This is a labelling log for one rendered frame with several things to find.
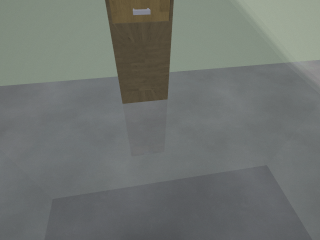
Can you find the cabinet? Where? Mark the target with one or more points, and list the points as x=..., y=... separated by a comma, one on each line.
x=142, y=52

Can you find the drawer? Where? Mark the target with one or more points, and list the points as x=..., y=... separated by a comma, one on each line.
x=122, y=10

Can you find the handle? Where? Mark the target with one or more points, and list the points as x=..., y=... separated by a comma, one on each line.
x=141, y=11

